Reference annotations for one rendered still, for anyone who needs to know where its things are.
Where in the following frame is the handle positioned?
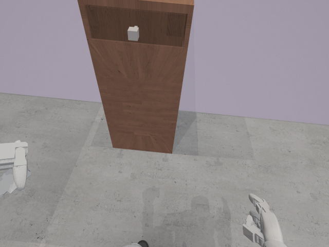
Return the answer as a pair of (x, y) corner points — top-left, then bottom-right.
(127, 26), (139, 41)

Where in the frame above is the robot left hand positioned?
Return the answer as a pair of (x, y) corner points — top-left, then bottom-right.
(0, 140), (31, 198)

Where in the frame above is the drawer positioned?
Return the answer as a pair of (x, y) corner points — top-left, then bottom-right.
(85, 5), (186, 47)

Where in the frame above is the cabinet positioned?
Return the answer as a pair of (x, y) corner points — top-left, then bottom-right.
(78, 0), (194, 154)

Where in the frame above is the robot right hand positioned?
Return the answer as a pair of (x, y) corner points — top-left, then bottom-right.
(243, 193), (284, 247)

